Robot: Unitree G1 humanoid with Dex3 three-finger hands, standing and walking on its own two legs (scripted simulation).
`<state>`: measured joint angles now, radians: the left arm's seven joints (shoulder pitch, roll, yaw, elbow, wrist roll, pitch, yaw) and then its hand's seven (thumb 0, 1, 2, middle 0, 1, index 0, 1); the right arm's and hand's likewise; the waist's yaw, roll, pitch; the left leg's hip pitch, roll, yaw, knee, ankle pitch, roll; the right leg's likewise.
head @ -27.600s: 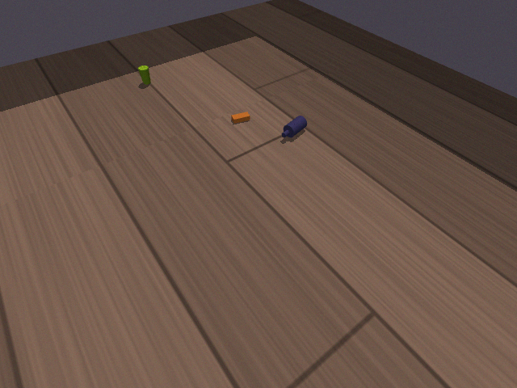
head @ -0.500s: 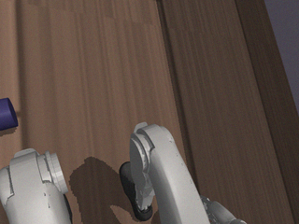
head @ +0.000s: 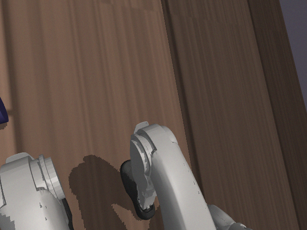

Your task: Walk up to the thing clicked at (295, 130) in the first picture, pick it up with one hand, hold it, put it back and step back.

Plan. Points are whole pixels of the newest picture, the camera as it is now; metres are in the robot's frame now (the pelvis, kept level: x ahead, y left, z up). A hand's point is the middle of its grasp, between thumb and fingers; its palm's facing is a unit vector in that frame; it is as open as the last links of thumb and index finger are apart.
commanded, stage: close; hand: left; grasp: from above
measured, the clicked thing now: out of the picture +0.42 +0.34 -0.26
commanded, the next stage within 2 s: settle in 1.40 s
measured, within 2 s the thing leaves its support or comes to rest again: leaves its support in 1.76 s
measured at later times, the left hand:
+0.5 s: hand out of the picture +0.41 +0.31 -0.24, palm faces -0.39 -0.15 -0.91, open 11.2 cm
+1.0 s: hand out of the picture +0.39 +0.31 -0.24, palm faces -0.44 -0.14 -0.89, open 11.0 cm
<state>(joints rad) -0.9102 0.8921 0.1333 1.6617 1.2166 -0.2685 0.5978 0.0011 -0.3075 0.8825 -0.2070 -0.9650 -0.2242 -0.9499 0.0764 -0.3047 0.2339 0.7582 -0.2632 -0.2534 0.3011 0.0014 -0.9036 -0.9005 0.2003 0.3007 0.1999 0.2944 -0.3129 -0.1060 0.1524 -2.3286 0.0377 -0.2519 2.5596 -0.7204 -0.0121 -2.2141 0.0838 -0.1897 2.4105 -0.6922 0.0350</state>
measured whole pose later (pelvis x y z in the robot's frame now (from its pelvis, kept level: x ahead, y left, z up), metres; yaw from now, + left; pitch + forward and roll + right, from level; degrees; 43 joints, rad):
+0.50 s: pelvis +0.00 +0.00 +0.00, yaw -1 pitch +27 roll -13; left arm -0.96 0.88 0.13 1.73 1.26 -0.19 0.72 0.00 -0.10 0.76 -0.33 -0.92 -0.38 -0.87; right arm 0.07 -0.34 0.21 0.75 -0.26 -0.29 0.31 0.00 -0.90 -0.90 0.20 0.30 0.20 0.29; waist -0.34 -0.13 0.12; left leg -2.35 0.04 -0.25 2.55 -0.70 -0.01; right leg -2.23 0.09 -0.19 2.39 -0.67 0.04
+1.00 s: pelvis -0.01 +0.00 +0.00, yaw +0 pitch +24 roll -12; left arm -0.90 0.90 0.11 1.69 1.28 -0.30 0.68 0.01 -0.08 0.64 -0.41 -0.85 -0.47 -0.79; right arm 0.07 -0.33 0.25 0.74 -0.28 -0.25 0.28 0.00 -0.90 -0.90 0.20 0.30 0.20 0.29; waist -0.32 -0.13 0.15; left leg -2.33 0.04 -0.26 2.57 -0.69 -0.01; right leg -2.22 0.09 -0.19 2.41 -0.65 0.04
